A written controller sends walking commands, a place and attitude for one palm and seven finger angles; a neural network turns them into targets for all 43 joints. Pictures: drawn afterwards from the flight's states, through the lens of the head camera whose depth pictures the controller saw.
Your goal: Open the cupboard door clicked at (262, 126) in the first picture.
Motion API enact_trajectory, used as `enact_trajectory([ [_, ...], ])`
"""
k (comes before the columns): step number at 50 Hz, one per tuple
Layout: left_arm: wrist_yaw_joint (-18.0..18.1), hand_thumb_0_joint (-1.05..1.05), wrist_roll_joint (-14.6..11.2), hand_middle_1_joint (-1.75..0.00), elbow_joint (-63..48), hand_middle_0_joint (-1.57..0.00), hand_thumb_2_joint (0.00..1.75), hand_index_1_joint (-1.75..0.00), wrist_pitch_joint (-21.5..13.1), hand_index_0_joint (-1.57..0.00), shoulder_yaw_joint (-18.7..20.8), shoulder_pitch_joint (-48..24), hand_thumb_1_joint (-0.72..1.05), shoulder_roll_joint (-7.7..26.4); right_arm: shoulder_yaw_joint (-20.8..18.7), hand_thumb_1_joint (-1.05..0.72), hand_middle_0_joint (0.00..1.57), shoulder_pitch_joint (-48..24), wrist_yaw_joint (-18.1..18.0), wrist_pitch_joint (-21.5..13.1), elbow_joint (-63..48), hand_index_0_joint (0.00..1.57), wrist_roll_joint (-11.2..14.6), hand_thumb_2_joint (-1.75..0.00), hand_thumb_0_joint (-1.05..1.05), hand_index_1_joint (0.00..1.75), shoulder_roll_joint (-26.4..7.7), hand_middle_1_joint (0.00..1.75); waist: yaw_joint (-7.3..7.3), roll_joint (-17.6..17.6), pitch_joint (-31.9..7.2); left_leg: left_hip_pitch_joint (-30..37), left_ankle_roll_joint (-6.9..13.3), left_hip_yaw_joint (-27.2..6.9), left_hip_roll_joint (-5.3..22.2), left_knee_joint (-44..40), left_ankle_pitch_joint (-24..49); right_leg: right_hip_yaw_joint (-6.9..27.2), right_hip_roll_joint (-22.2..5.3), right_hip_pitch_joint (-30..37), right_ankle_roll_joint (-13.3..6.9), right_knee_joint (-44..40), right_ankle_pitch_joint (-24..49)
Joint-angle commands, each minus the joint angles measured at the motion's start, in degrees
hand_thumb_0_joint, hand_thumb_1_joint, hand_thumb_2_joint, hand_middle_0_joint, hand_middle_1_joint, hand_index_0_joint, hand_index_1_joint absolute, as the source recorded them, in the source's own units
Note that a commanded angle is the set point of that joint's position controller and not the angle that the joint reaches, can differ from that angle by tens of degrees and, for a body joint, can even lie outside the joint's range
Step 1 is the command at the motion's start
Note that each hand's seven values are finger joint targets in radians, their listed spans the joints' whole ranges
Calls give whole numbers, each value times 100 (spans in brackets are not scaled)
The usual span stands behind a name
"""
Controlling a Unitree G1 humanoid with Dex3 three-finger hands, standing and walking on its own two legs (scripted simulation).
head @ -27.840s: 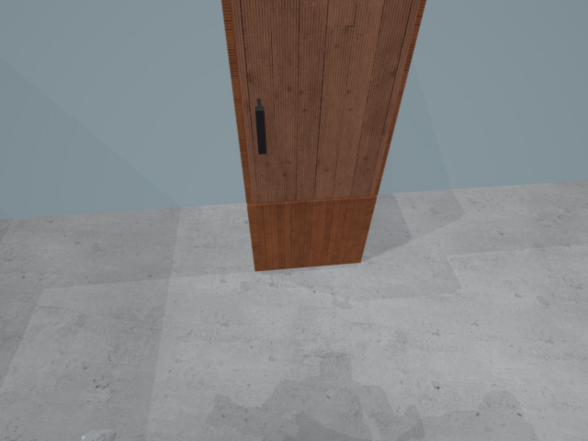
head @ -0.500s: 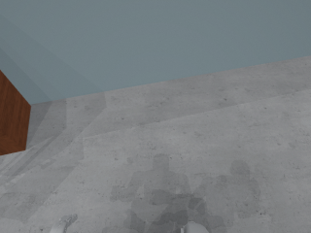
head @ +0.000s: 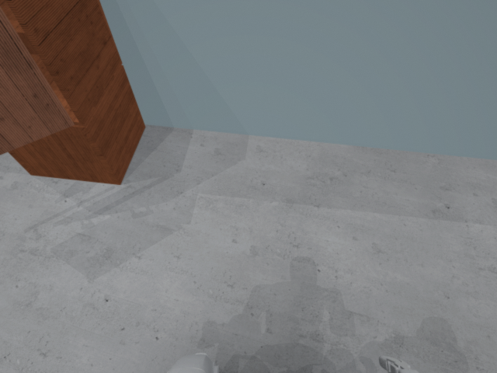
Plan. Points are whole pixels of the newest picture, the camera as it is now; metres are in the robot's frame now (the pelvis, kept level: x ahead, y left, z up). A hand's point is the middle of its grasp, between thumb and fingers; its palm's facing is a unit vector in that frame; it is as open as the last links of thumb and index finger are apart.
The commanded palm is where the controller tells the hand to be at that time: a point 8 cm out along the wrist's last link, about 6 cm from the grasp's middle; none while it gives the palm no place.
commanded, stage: turn to face it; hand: left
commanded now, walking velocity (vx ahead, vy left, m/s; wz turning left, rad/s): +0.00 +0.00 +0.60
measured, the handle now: out of the picture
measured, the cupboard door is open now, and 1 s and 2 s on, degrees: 43 43 43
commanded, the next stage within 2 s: take the last steps up to it in 0.94 s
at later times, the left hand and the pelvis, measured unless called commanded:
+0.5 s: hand out of the picture +0.11 +0.22 -0.14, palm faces +0.24 -0.94 -0.26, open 7.4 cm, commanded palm none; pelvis +0.02 -0.01 +0.00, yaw +16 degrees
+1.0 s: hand out of the picture -0.08 +0.17 -0.19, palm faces +0.57 -0.78 -0.25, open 7.4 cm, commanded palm none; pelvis +0.02 -0.01 -0.01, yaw +33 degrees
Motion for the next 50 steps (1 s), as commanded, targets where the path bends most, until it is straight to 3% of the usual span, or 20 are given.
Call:
enact_trajectory([
  [1,-41,0,-106,-30,-413,-20,90,-30,-70,-20,360,80,90,1065,-209,-90,20,865,-50,-325,-359,20,-42,-90,0,30,-981,30,-516,370,-1597,2271,570,-783,672,-1813,2454,311,-822,-735,100,1650,2711],
  [2,-78,0,-136,-30,-723,-20,90,-30,-42,-20,209,-234,90,633,-378,-90,20,1338,-94,-330,-316,20,-61,-90,0,30,-1660,30,-767,2080,-1652,2818,1565,-3023,2341,-2003,5106,525,62,-2341,471,3073,-1635],
  [3,4,0,-63,-30,-864,-20,90,-30,67,-20,187,-638,90,776,-324,-90,20,1569,-139,-290,-196,20,-4,-90,0,30,-1616,30,-767,1283,-1596,2496,1753,-2796,2477,-1902,5055,1361,37,-2396,376,3460,-1680],
  [6,-24,0,-76,-30,-533,-20,90,-30,133,-20,244,-612,90,726,-211,-90,20,683,-292,-338,-444,20,-42,-90,0,30,-1221,30,-345,1040,-968,1503,1388,-2117,1645,-2176,3961,1704,62,-2375,459,3718,-588],
  [9,-82,0,-57,-30,-379,-20,90,-30,152,-20,256,-272,90,699,-141,-90,20,474,-282,-416,-482,20,-26,-90,0,30,-1078,30,-79,817,-1041,1385,1170,-1654,1244,-2266,3760,1683,160,-2112,500,3431,-19],
  [19,-52,0,-100,-30,-677,-20,90,-30,107,-20,201,-929,90,591,-236,-90,20,875,-253,-371,-312,20,-66,-90,0,30,-1087,30,-250,1103,-1009,1333,1238,-2380,1075,-2107,3509,1641,549,-1650,509,1753,-261],
  [24,-3,0,-156,-30,-570,-20,90,-30,17,-20,226,-338,90,619,-293,-90,20,577,-258,-302,-405,20,-36,-90,0,30,-1023,30,50,1137,-1171,495,959,-2702,726,-1616,3305,1520,860,29,331,-295,519],
  [25,29,0,-144,-30,-503,-20,90,-30,-40,-20,267,-75,90,787,-278,-90,20,557,-244,-303,-437,20,9,-90,0,30,-860,30,183,720,-1266,-51,706,-2567,485,-1260,2559,1755,554,876,263,-1118,1091],
  [26,84,0,-57,-30,-470,-20,90,-30,-85,-20,364,67,90,1236,-237,-90,20,680,-207,-313,-498,20,72,-90,0,30,-513,30,228,-683,-1365,-1212,270,-1723,-187,-254,556,3020,-844,1789,-166,-1598,1455],
  [27,88,0,-10,-30,-515,-20,90,-30,-67,-20,338,41,90,1453,-245,-90,20,621,-194,-309,-608,20,36,-90,0,30,-502,30,229,-1264,-1202,-1428,13,-887,-629,1248,-1270,3720,-2075,1205,-875,-1648,2293],
  [29,127,0,-73,-30,-555,-20,90,-30,-76,-20,254,-308,90,1030,-263,-90,20,540,-173,-186,-416,20,-24,-90,0,30,-588,30,27,-1115,-870,-1337,-15,-1028,-162,2753,-813,3143,-1592,479,-1038,-1443,2870],
  [31,87,0,-92,-30,-611,-20,90,-30,-93,-20,156,-604,90,733,-205,-90,20,621,-85,-118,-280,20,-18,-90,0,30,-431,30,-216,-875,-649,-1328,-117,-822,-26,3003,-61,1932,-989,285,-714,-1282,3305],
  [32,82,0,-86,-30,-610,-20,90,-30,-105,-20,153,-558,90,727,-180,-90,20,611,-63,-106,-259,20,-11,-90,0,30,-408,30,-200,-972,-688,-1253,-151,-711,6,2870,45,1719,-915,305,-633,-1268,3402],
  [41,57,0,5,-30,-186,-20,90,-30,-107,-20,303,358,90,1054,1,-90,20,-120,-54,-202,-341,20,39,-90,0,30,-145,30,241,-1031,-795,-448,-45,-43,-104,237,-326,1325,-1147,940,-704,-791,4516],
  [44,33,0,-22,-30,-74,-20,90,-30,-106,-20,314,346,90,1098,15,-90,20,189,-97,-281,-255,20,38,-90,0,30,-215,30,40,-1021,-1017,443,72,109,-250,-1026,378,1111,-1039,765,-469,-288,4495],
  [45,16,0,-74,-30,-69,-20,90,-30,-101,-20,321,212,90,1104,-19,-90,20,487,-107,-323,-164,20,16,-90,0,30,-360,30,-185,-812,-1115,1118,159,102,-186,-1757,1082,928,-929,436,-262,207,4296],
  [46,-16,0,-124,-30,-176,-20,90,-30,-80,-20,291,214,90,916,-118,-90,20,802,-129,-381,-111,20,-33,-90,0,30,-816,30,-359,290,-1488,2270,486,-743,658,-1956,2715,615,-580,-560,66,1103,2883],
  [47,-46,0,-149,-30,-371,-20,90,-30,-44,-20,147,90,90,486,-258,-90,20,1147,-165,-378,-76,20,-59,-90,0,30,-1360,30,-531,1926,-1583,2813,1409,-2593,2202,-1999,5226,680,120,-1917,364,2297,-1298],
  [48,28,0,-86,-30,-428,-20,90,-30,69,-20,115,-225,90,576,-202,-90,20,1267,-208,-321,-4,20,-28,-90,0,30,-1347,30,-558,1337,-1499,2216,1657,-2275,2349,-1949,5010,1381,107,-1744,277,2742,-1689],
  [50,14,0,-104,-30,-207,-20,90,-30,117,-20,146,-377,90,555,-134,-90,20,768,-356,-361,-119,20,-61,-90,0,30,-1056,30,-390,1423,-979,1597,1579,-1997,1903,-2084,4617,1658,105,-1913,315,3013,-1141],
])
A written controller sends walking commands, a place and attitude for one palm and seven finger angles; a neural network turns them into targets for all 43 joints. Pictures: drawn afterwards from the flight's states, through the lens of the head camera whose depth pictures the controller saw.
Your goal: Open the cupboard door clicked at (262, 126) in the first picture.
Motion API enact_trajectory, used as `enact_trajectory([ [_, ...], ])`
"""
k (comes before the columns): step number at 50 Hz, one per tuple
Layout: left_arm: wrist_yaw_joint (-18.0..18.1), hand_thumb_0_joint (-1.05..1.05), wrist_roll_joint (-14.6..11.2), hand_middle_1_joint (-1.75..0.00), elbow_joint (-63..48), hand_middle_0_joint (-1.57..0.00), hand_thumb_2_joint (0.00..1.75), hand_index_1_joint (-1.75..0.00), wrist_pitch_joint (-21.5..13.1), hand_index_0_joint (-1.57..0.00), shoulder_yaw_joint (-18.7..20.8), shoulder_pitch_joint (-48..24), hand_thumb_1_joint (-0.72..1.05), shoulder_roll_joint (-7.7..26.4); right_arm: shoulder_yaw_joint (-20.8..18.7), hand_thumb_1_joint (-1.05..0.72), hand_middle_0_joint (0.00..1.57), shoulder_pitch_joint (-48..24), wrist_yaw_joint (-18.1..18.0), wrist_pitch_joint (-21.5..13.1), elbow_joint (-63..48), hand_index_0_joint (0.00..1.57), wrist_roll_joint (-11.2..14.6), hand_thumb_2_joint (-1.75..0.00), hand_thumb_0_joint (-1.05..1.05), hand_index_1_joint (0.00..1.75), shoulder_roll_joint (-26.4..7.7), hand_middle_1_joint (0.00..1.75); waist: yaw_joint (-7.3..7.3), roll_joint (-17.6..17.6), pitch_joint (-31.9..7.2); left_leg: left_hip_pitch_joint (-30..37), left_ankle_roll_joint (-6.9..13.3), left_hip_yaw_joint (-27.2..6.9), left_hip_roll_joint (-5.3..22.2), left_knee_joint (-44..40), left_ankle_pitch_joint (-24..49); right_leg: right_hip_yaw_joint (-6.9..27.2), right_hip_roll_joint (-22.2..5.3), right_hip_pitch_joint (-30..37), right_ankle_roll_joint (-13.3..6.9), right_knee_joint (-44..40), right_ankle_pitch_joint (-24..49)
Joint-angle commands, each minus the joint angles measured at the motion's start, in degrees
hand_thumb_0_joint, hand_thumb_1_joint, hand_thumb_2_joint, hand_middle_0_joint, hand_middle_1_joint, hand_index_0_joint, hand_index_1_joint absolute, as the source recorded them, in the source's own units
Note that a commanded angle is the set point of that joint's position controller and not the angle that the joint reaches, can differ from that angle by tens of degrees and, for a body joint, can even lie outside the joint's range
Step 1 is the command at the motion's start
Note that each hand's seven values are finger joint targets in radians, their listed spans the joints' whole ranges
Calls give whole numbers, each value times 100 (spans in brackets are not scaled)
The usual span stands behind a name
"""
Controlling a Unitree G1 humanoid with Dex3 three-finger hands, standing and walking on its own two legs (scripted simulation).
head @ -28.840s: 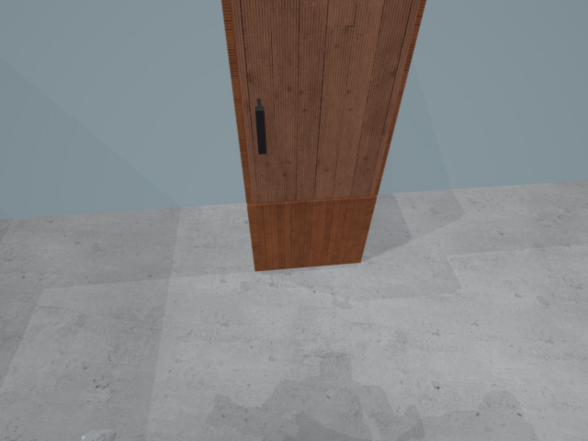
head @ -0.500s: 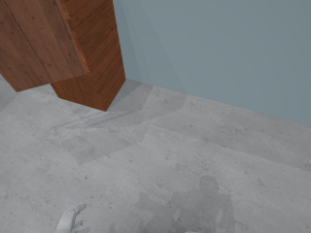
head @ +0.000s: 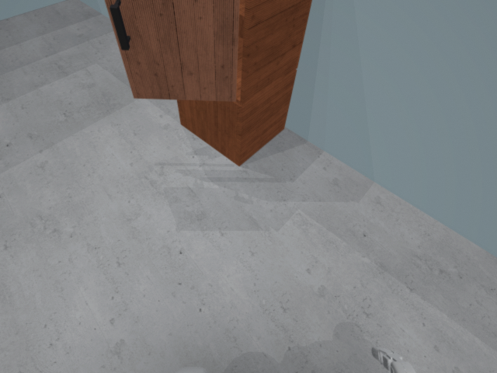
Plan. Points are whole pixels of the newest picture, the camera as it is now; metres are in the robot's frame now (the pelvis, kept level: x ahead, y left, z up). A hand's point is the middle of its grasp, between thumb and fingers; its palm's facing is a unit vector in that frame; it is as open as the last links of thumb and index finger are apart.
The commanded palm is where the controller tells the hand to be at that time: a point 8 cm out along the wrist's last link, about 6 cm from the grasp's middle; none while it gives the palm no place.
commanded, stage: take the last steps up to it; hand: left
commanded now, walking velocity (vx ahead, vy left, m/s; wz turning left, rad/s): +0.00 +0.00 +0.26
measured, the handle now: (121, 25) +1.02 +0.49 -0.03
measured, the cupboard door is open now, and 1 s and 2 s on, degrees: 43 43 43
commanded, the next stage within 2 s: come to a stop and stand still in 1.52 s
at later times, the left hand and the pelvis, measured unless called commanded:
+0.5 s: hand out of the picture +0.03 +0.17 -0.14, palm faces +0.19 -0.96 -0.21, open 7.4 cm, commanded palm none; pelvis +0.06 +0.00 +0.02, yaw +8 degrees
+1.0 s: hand (97, 290) +0.25 +0.31 -0.14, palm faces +0.18 -0.96 -0.21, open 7.4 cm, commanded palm none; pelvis +0.20 +0.11 +0.02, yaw +8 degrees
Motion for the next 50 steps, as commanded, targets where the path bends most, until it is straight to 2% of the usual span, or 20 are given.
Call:
enact_trajectory([
  [1,-29,0,-35,-30,-512,-20,90,-30,-92,-20,95,-452,90,323,-184,-90,20,585,-259,-91,-155,20,-22,-90,0,30,-1066,30,-370,1389,-689,901,1043,-1679,1866,-1430,3801,791,53,-1084,91,1274,104],
  [4,-102,0,-12,-30,-330,-20,90,-30,-100,-20,73,-133,90,179,-111,-90,20,551,-250,-166,-136,20,-9,-90,0,30,-954,30,-198,1171,-896,1094,861,-1234,1483,-1500,3335,598,195,-879,90,923,517],
  [11,-238,0,31,-30,-414,-20,90,-30,-256,-20,69,-291,90,83,-168,-90,20,704,-131,-161,-27,20,-29,-90,0,30,-986,30,-199,1359,-354,256,819,-1683,1195,-1911,-256,113,500,-142,-34,-837,567],
  [13,-247,0,37,-30,-222,-20,90,-30,-333,-20,117,326,90,117,-185,-90,20,532,-112,-156,-58,20,5,-90,0,30,-963,30,122,1112,-403,-360,622,-1504,911,-1425,-794,-14,608,963,-59,-1831,1108],
  [14,-217,0,60,-30,-84,-20,90,-30,-386,-20,165,727,90,228,-171,-90,20,485,-97,-164,-69,20,37,-90,0,30,-765,30,326,540,-390,-1082,391,-1223,535,-726,-1202,259,362,1841,-137,-2554,1140],
  [15,-141,0,137,-30,11,-20,90,-30,-452,-20,259,1165,90,695,-98,-90,20,521,-57,-203,-188,20,108,-90,0,30,-349,30,528,-1026,-456,-2304,34,-462,-126,824,-1557,2002,-1078,2688,-536,-3498,34],
  [16,-102,0,68,-30,-10,-20,90,-30,-448,-20,282,1348,90,1013,-96,-90,20,101,-23,-194,-435,20,14,-90,0,30,-434,30,663,-1463,-180,-2807,-118,-536,-165,2196,-1809,3609,-2223,2239,-1090,-4266,-364],
  [17,-61,0,41,-30,-41,-20,90,-30,-502,-20,277,1156,90,943,-156,-90,20,-41,6,-153,-435,20,-33,-90,0,30,-620,30,497,-1190,88,-2794,-145,-925,124,2974,-1215,3986,-2330,1486,-1293,-4508,-1027],
  [18,-30,0,50,-30,-67,-20,90,-30,-520,-20,257,772,90,755,-202,-90,20,13,41,-128,-356,20,-41,-90,0,30,-595,30,291,-1016,227,-2817,-176,-975,343,3336,-717,3641,-2212,1190,-1218,-4537,-1227],
  [20,-49,0,40,-30,-104,-20,90,-30,-611,-20,129,311,90,340,-160,-90,20,244,128,-84,-103,20,-54,-90,0,30,-406,30,-16,-591,331,-2451,-334,-785,546,3259,287,1834,-1542,764,-771,-4340,371],
  [22,-49,0,32,-30,46,-20,90,-30,-695,-20,92,541,90,209,-120,-90,20,450,164,-74,79,20,-23,-90,0,30,-220,30,-27,-661,106,-2273,-425,-490,523,2923,595,1008,-1224,1048,-643,-4130,1820],
  [31,-33,0,94,-30,563,-20,90,-30,-682,-20,138,1013,90,461,21,-90,20,71,252,-250,-10,20,49,-90,0,30,77,30,132,-842,-33,-1106,-275,314,290,240,390,112,-1265,1459,-640,-3460,3602],
  [32,-30,0,94,-30,559,-20,90,-30,-660,-20,156,917,90,470,-2,-90,20,294,228,-286,45,20,42,-90,0,30,28,30,4,-797,-68,-615,-206,380,226,-9,336,98,-1288,1256,-632,-3267,3607],
  [34,-63,0,73,-30,494,-20,90,-30,-607,-20,166,625,90,401,-107,-90,20,1755,124,-366,471,20,-3,-90,0,30,-412,30,-700,-97,-694,1360,-124,460,82,-771,476,-364,-879,583,-428,-1657,3455],
  [35,-115,0,4,-30,409,-20,90,-30,-553,-20,123,896,90,24,-284,-90,20,2560,11,-418,647,20,-80,-90,0,30,-1075,30,-918,1476,-1453,2624,260,-1047,1238,-949,544,-609,-158,-518,-185,2,1562],
  [36,-115,0,-30,-30,162,-20,90,-30,-542,-20,38,648,90,-214,-374,-90,20,3062,-113,-389,759,20,-60,-90,0,30,-1449,30,-1056,2185,-1643,2850,743,-2593,2185,-1772,562,-186,438,-1485,-182,1483,-446],
  [38,-87,0,-15,-30,26,-20,90,-30,-539,-20,-20,99,90,-304,-288,-90,20,2214,-197,-395,577,20,-34,-90,0,30,-1195,30,-735,1792,-1303,1918,979,-2546,2409,-2096,-391,556,44,-2127,-395,2707,185],
  [40,-164,0,44,-30,167,-20,90,-30,-494,-20,38,-42,90,-241,-109,-90,20,1643,-210,-466,432,20,-49,-90,0,30,-537,30,-460,1214,-421,650,801,-1708,2035,-2358,-117,668,-174,-1865,-381,2462,954],
  [43,-198,0,55,-30,268,-20,90,-30,-404,-20,29,263,90,-441,-65,-90,20,1548,-233,-597,466,20,-52,-90,0,30,-322,30,-152,815,-448,424,813,-1034,1834,-2483,809,578,-146,-1409,-313,1625,1225],
  [50,-255,0,47,-30,-178,-20,90,-30,-348,-20,39,-556,90,-331,-59,-90,20,1655,-161,-567,555,20,-55,-90,0,30,-412,30,-156,590,-60,396,911,-615,1710,-2786,530,427,3,-939,-274,-414,1767],
])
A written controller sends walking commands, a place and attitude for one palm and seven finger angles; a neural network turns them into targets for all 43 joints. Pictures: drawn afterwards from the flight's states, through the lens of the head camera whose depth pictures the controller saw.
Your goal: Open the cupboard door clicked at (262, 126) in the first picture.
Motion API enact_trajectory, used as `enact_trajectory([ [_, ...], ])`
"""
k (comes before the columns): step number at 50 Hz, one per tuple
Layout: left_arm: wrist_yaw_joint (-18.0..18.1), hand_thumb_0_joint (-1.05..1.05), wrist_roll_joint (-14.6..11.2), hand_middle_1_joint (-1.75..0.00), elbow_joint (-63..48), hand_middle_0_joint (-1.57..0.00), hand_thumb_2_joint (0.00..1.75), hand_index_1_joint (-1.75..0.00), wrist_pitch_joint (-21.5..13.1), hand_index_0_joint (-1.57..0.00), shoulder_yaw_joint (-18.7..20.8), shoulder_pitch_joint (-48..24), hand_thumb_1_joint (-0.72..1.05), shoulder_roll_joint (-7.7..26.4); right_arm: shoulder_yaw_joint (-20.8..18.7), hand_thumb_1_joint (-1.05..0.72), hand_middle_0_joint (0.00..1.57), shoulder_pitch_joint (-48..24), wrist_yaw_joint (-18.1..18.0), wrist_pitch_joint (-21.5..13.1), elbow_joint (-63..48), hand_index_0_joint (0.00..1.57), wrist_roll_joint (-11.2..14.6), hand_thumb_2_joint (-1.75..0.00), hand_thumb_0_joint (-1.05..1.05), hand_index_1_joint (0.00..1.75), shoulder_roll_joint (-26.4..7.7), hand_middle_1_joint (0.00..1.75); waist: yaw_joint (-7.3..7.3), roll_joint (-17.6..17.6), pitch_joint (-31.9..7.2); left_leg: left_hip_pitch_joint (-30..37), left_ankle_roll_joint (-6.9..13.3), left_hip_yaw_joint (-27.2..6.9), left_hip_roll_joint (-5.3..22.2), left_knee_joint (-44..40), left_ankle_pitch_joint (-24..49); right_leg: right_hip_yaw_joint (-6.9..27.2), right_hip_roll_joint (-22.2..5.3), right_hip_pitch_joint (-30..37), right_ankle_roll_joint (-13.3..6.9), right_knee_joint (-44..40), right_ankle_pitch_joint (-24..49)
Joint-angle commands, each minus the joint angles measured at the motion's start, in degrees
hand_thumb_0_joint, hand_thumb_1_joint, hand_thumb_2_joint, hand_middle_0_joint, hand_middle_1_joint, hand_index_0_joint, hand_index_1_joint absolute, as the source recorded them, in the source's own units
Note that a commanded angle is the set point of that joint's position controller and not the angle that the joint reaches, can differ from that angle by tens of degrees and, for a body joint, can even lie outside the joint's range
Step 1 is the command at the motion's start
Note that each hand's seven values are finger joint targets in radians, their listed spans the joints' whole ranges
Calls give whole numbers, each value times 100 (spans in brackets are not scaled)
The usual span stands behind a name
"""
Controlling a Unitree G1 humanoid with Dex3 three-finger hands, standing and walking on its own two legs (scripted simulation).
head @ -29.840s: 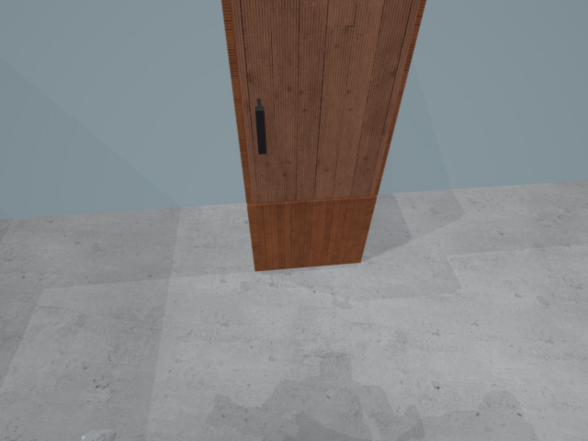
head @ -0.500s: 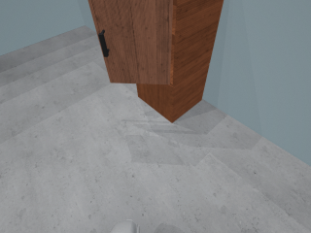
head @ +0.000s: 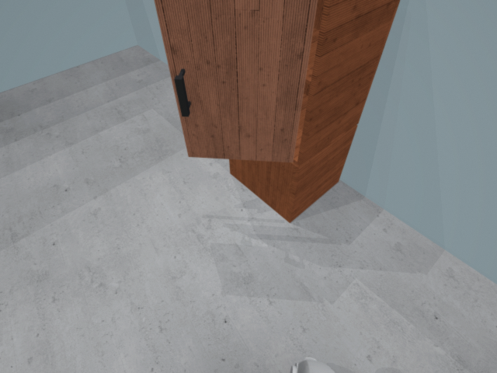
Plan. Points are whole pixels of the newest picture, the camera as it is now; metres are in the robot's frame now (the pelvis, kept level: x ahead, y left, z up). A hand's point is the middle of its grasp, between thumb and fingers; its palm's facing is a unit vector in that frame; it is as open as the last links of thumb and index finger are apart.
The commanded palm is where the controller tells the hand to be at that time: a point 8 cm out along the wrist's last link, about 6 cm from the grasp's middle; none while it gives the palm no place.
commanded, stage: take the last steps up to it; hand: left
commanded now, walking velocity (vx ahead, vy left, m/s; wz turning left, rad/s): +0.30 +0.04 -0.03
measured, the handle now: (184, 93) +0.87 +0.26 -0.04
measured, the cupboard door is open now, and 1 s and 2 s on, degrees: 43 43 43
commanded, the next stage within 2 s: come to a stop and stand still in 0.52 s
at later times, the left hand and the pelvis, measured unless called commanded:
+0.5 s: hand (161, 369) +0.16 +0.18 -0.17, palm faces +0.08 -0.97 -0.21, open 7.2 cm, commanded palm none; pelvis +0.18 -0.01 +0.00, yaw +1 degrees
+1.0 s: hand (162, 270) +0.35 +0.23 -0.17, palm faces +0.01 -0.97 -0.26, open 7.3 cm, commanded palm none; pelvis +0.27 +0.02 +0.00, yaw -1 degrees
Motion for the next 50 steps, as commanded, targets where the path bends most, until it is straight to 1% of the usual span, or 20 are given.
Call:
enact_trajectory([
  [1,-63,0,-22,-30,-413,-20,90,-30,-45,-20,33,-25,90,139,-106,-90,20,456,-3,-79,-73,20,8,-90,0,30,-714,30,-2,322,346,-316,776,-1240,1796,-1316,-47,152,-70,441,6,-1017,163],
  [6,-48,0,-8,-30,-366,-20,90,-30,-129,-20,77,325,90,326,-62,-90,20,526,6,-32,94,20,17,-90,0,30,-684,30,216,86,169,-431,379,-914,1367,-180,84,-144,301,1951,-81,-2367,363],
  [7,-24,0,3,-30,-180,-20,90,-30,-181,-20,147,934,90,583,-43,-90,20,477,23,-46,84,20,66,-90,0,30,-590,30,478,-275,-83,-939,150,-535,952,843,45,301,28,2962,-240,-2717,307],
  [8,25,0,21,-30,13,-20,90,-30,-255,-20,257,1625,90,1099,-21,-90,20,493,76,-65,-40,20,122,-90,0,30,-385,30,667,-1490,-369,-2224,-158,-57,267,2403,-750,2142,-1241,4105,-806,-3341,300],
  [9,63,0,-86,-30,113,-20,90,-30,-284,-20,306,1940,90,1337,-29,-90,20,300,78,-34,-143,20,96,-90,0,30,-523,30,734,-2072,-500,-2710,-240,-422,156,3846,-2147,3328,-2002,4129,-1261,-4039,574],
  [10,108,0,-81,-30,59,-20,90,-30,-304,-20,233,1592,90,1092,-94,-90,20,-30,73,-14,-157,20,79,-90,0,30,-612,30,626,-1470,-158,-2960,-249,-1006,407,4454,-1714,3088,-1942,3588,-1304,-4101,778],
  [11,130,0,-86,-30,-29,-20,90,-30,-306,-20,167,1232,90,907,-94,-90,20,-189,63,-1,-164,20,99,-90,0,30,-483,30,431,-665,34,-3011,-294,-1149,582,4557,-1234,2620,-1809,3251,-1248,-4097,795],
  [12,130,0,-97,-30,-85,-20,90,-30,-335,-20,109,999,90,711,-78,-90,20,-131,80,52,-90,20,83,-90,0,30,-350,30,263,-400,84,-2811,-364,-1187,718,4413,-767,1908,-1533,2852,-1039,-4172,949],
  [15,113,0,-81,-30,12,-20,90,-30,-438,-20,28,900,90,411,-43,-90,20,277,124,162,115,20,52,-90,0,30,-103,30,-27,-642,19,-2306,-519,-926,763,3753,-205,728,-1021,2424,-762,-4283,1711],
  [23,93,0,-35,-30,445,-20,90,-30,-435,-20,18,1292,90,647,-21,-90,20,-627,235,114,-241,20,82,-90,0,30,-49,30,195,-828,156,-1997,-476,-464,485,1780,-34,398,-1001,2772,-779,-4001,2386],
  [25,114,0,-35,-30,505,-20,90,-30,-392,-20,32,1292,90,710,-11,-90,20,-698,225,80,-286,20,86,-90,0,30,-122,30,141,-805,203,-1652,-383,-440,398,1387,-59,398,-1028,2759,-746,-3779,2499],
  [27,122,0,-62,-30,528,-20,90,-30,-348,-20,43,1155,90,733,-24,-90,20,-186,170,35,-112,20,66,-90,0,30,-268,30,-180,-660,99,-513,-308,-242,171,681,320,146,-825,2327,-566,-3144,2643],
  [28,114,0,-67,-30,532,-20,90,-30,-325,-20,4,1193,90,629,-73,-90,20,341,128,-4,64,20,47,-90,0,30,-490,30,-387,-174,-146,448,-233,-403,299,442,634,47,-604,1845,-429,-2248,2431],
  [29,107,0,-104,-30,439,-20,90,-30,-297,-20,-29,1379,90,415,-183,-90,20,988,52,-42,172,20,-23,-90,0,30,-1033,30,-591,943,-697,1524,215,-1638,1424,418,1468,-365,-5,932,-162,-987,799],
  [30,107,0,-128,-30,270,-20,90,-30,-308,-20,-87,1303,90,218,-256,-90,20,1472,-19,14,222,20,-5,-90,0,30,-1420,30,-691,1715,-993,1889,840,-2877,2449,-24,2377,-381,496,197,-60,571,-1930],
  [31,155,0,-96,-30,191,-20,90,-30,-271,-20,-107,1084,90,231,-210,-90,20,1257,-77,47,209,20,29,-90,0,30,-1350,30,-610,1372,-1019,1507,993,-2875,2593,-164,2147,141,369,-13,-138,1346,-2008],
  [33,173,0,-121,-30,318,-20,90,-30,-175,-20,-129,927,90,157,-39,-90,20,198,-151,38,-117,20,58,-90,0,30,-802,30,-207,827,-259,-26,853,-2220,2345,-412,2461,591,-63,231,-13,1277,-1240],
  [36,187,0,-137,-30,551,-20,90,-30,71,-20,-170,1398,90,-44,114,-90,20,-407,-233,33,-146,20,89,-90,0,30,-632,30,154,599,-328,-510,594,-1224,1958,-333,3729,495,-19,1246,173,-124,-942],
  [45,190,0,-55,-30,-99,-20,90,-30,363,-20,62,694,90,288,-189,-90,20,-374,-258,345,-197,20,24,-90,0,30,-1002,30,-16,1019,-368,-393,732,-1474,2141,-145,3047,371,370,951,86,-307,-1067],
  [50,203,0,-74,-30,-195,-20,90,-30,250,-20,38,797,90,362,-246,-90,20,-314,-181,396,-217,20,58,-90,0,30,-1045,30,89,757,-613,-338,429,-1394,1807,327,2533,139,482,1850,31,-2178,-5],
])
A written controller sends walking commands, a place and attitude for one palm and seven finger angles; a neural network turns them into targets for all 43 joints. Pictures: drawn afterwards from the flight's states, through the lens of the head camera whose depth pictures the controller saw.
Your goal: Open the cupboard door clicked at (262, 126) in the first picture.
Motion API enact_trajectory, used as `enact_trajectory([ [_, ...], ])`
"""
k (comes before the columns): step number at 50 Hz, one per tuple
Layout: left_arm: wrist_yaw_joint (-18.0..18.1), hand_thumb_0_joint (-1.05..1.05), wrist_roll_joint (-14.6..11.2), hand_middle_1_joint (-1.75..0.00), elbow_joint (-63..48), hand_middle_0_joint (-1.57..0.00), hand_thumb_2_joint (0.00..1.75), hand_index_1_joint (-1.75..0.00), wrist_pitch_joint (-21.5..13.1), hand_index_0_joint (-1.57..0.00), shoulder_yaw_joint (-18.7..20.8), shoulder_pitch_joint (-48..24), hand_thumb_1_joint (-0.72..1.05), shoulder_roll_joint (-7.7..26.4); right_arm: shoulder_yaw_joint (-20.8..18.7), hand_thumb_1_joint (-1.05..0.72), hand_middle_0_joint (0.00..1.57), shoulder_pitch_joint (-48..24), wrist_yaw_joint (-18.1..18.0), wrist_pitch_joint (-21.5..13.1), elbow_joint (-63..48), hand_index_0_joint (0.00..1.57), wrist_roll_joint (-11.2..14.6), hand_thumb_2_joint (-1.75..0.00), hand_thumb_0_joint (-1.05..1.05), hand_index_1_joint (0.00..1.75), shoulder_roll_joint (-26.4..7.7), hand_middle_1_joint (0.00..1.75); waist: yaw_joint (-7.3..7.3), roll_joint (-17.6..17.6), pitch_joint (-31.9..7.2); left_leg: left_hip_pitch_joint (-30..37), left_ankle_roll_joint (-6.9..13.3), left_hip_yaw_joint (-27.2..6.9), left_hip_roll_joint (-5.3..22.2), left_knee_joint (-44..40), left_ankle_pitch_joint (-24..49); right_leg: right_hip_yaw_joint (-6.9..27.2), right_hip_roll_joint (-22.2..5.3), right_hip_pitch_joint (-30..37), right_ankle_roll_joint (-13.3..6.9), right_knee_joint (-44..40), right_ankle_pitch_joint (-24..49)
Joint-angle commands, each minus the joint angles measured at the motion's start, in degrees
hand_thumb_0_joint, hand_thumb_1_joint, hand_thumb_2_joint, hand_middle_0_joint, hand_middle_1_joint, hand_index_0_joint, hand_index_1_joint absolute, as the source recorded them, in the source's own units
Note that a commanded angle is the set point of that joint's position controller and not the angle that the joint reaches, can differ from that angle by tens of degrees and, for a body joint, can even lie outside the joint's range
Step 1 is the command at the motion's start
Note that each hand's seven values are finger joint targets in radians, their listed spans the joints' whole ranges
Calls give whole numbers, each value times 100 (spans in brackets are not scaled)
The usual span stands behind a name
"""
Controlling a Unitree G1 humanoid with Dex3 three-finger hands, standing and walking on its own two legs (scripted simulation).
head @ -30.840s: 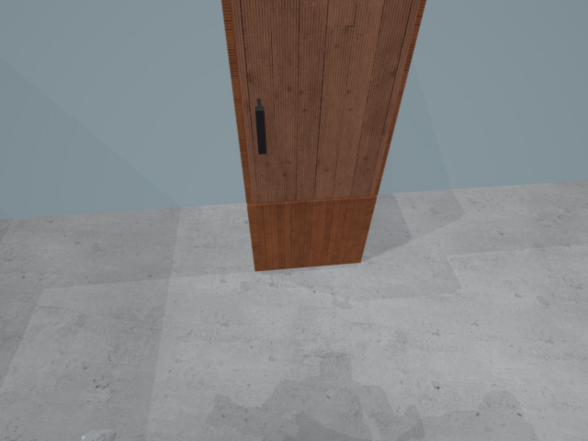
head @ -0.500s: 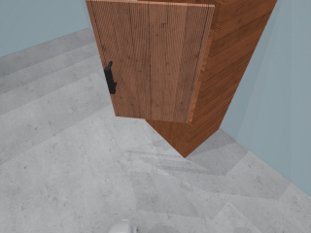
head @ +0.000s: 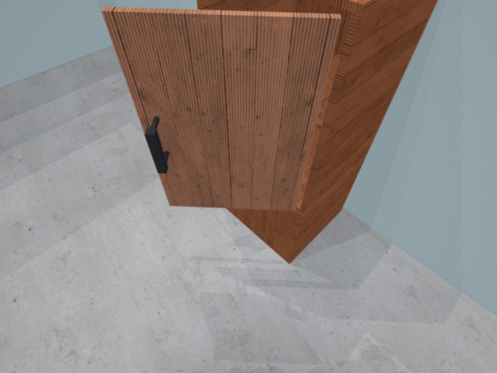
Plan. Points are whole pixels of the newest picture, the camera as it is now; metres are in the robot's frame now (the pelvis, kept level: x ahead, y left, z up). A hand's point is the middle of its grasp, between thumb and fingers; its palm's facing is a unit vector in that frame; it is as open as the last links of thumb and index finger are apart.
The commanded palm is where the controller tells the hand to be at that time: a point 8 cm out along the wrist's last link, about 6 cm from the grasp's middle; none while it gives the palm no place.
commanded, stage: come to a stop and stand still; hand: left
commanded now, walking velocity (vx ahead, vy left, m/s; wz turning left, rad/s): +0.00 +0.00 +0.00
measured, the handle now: (159, 145) +0.59 +0.25 -0.04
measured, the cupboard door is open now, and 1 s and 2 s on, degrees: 43 43 43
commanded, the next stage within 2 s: look again from close up in 1.24 s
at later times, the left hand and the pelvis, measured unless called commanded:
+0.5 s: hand out of the picture +0.02 +0.15 -0.17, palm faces +0.01 -0.98 -0.20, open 7.2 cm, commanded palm none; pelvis -0.01 -0.04 +0.00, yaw +0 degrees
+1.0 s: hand out of the picture +0.01 +0.22 -0.15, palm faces +0.00 -0.95 -0.30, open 7.4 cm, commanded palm none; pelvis -0.06 -0.01 +0.00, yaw +0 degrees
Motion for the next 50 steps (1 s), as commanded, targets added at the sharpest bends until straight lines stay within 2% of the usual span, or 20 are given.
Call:
enact_trajectory([
  [1,-2,0,-19,-30,-120,-20,90,-30,-135,-20,50,955,90,279,-225,-90,20,339,8,-50,-222,20,86,-90,0,30,-945,30,197,361,-817,292,342,-1040,1105,-274,1907,-10,-83,1131,-55,-1838,1496],
  [2,22,0,21,-30,-168,-20,90,-30,-197,-20,76,913,90,570,-211,-90,20,456,49,-38,-260,20,129,-90,0,30,-706,30,132,-383,-828,-61,8,-712,613,240,763,788,-718,1337,-259,-2315,2415],
  [3,35,0,40,-30,-197,-20,90,-30,-254,-20,67,667,90,866,-123,-90,20,537,114,-12,-330,20,155,-90,0,30,-344,30,-11,-1363,-612,-381,-291,-280,-21,628,-953,1381,-1559,1147,-674,-2505,3188],
  [4,26,0,18,-30,-219,-20,90,-30,-275,-20,20,595,90,886,-99,-90,20,308,126,59,-372,20,138,-90,0,30,-316,30,109,-1135,-489,-291,-327,-472,-193,1261,-1703,1377,-1829,743,-1015,-2577,3785],
  [5,38,0,22,-30,-185,-20,90,-30,-317,-20,11,503,90,838,-101,-90,20,226,106,121,-353,20,116,-90,0,30,-311,30,81,-1624,-501,-402,-315,-666,-161,1709,-1950,1413,-1697,709,-1110,-2500,4162],
  [6,41,0,4,-30,-157,-20,90,-30,-331,-20,-43,319,90,745,-96,-90,20,286,94,135,-255,20,126,-90,0,30,-382,30,13,-1656,-456,-459,-339,-755,-173,1995,-1799,1211,-1527,846,-1120,-2403,4468],
  [9,60,0,-9,-30,-110,-20,90,-30,-354,-20,-57,244,90,679,-38,-90,20,417,98,86,-60,20,160,-90,0,30,-261,30,-8,-1027,-405,-355,-395,-659,-181,1650,-1511,851,-1261,1169,-1042,-2248,4754],
  [13,47,0,-82,-30,126,-20,90,-30,-368,-20,-64,339,90,611,38,-90,20,756,60,-23,236,20,149,-90,0,30,-154,30,-54,-791,-460,600,-387,-630,-185,-409,-218,803,-971,1197,-746,-2008,3823],
  [15,14,0,-155,-30,146,-20,90,-30,-347,-20,-90,483,90,338,48,-90,20,797,26,-144,304,20,91,-90,0,30,-437,30,70,263,-479,988,-92,-1277,500,-741,1654,579,-506,890,-310,-1938,2719],
  [16,22,0,-130,-30,164,-20,90,-30,-316,-20,-108,517,90,278,52,-90,20,664,17,-128,271,20,87,-90,0,30,-533,30,129,184,-405,712,-34,-1302,643,-735,1322,522,-375,1005,-227,-2183,2002],
  [18,9,0,-120,-30,270,-20,90,-30,-252,-20,-108,450,90,270,89,-90,20,576,-12,-151,352,20,84,-90,0,30,-431,30,149,673,-178,392,-15,-1335,531,-936,992,439,-311,1218,-204,-2194,1730],
  [22,-28,0,-123,-30,439,-20,90,-30,-287,-20,-160,582,90,229,124,-90,20,699,-16,-151,398,20,87,-90,0,30,-354,30,117,123,9,374,-95,-1183,325,-1113,233,571,-387,1158,-260,-2513,1578],
  [23,44,0,35,-30,-134,-20,90,-30,-484,-20,-183,628,90,1514,41,-90,20,319,45,-279,-394,20,71,-90,0,30,-1349,30,6,73,566,222,-61,-1237,78,-772,1188,568,-336,872,-314,-2267,2534],
  [24,74,0,-5,-30,-165,-20,90,-30,-561,-20,38,764,90,1200,-107,-90,20,451,10,-453,-498,20,38,-90,0,30,-1240,30,60,519,-866,681,20,-1153,203,-224,1585,751,-631,1288,-419,-1783,3118],
  [25,69,0,-34,-30,-217,-20,90,-30,-587,-20,21,753,90,1228,-121,-90,20,551,-36,-480,-506,20,58,-90,0,30,-1131,30,6,365,-1529,855,63,-1158,179,0,1764,777,-704,1628,-524,-1695,3734],
  [26,70,0,-40,-30,-263,-20,90,-30,-570,-20,19,800,90,1031,-112,-90,20,638,-49,-456,-552,20,74,-90,0,30,-1004,30,-11,-7,-1600,737,52,-1091,158,9,1506,796,-749,1701,-571,-1704,3800],
  [28,63,0,-30,-30,-335,-20,90,-30,-488,-20,-55,812,90,846,-61,-90,20,661,-9,-357,-625,20,56,-90,0,30,-850,30,-40,-699,-958,394,53,-969,45,-72,754,802,-740,1407,-574,-1868,3305],
  [31,35,0,-18,-30,-444,-20,90,-30,-457,-20,-28,607,90,1050,-113,-90,20,503,21,-308,-701,20,70,-90,0,30,-1126,30,-90,-484,-138,339,83,-1046,110,-277,546,808,-620,668,-528,-2121,2134],
  [35,-2,0,-41,-30,-415,-20,90,-30,-444,-20,-80,552,90,1127,-34,-90,20,246,79,-346,-698,20,63,-90,0,30,-1298,30,13,12,-197,332,125,-1230,281,-608,663,603,-432,802,-374,-2118,1641],
  [50,-69,0,-4,-30,-177,-20,90,-30,-395,-20,-183,404,90,1273,54,-90,20,65,191,-307,-480,20,56,-90,0,30,-1523,30,67,-25,18,-53,44,-1453,296,-1486,-1043,581,-465,866,-196,-2588,703],
])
